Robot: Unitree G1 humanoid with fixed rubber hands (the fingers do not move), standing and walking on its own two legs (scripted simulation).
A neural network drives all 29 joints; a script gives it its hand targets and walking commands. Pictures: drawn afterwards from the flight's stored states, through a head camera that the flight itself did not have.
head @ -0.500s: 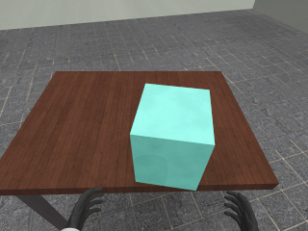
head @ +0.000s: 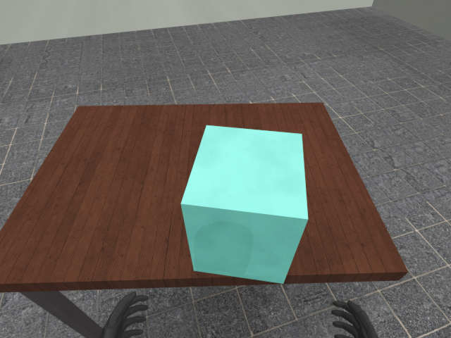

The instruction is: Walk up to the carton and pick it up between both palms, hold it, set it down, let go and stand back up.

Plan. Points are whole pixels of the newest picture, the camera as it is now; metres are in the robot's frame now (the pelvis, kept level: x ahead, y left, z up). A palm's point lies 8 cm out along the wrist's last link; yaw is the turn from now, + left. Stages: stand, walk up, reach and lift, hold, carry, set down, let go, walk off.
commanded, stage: set down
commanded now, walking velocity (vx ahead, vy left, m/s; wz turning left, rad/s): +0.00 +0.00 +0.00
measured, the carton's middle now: (245, 205) +0.40 +0.00 +0.00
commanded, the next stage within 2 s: let go in 0.36 s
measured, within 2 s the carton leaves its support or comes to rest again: neither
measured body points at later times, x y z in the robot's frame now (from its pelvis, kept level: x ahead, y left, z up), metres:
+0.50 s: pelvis +0.00 +0.00 +0.00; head +0.01 +0.01 +0.45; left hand +0.16 +0.23 -0.09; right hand +0.16 -0.22 -0.09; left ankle -0.01 +0.12 -0.75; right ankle -0.02 -0.11 -0.75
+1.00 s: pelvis -0.01 +0.00 +0.00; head +0.00 +0.00 +0.44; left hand +0.14 +0.24 -0.10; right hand +0.13 -0.24 -0.12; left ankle -0.01 +0.12 -0.75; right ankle -0.02 -0.11 -0.75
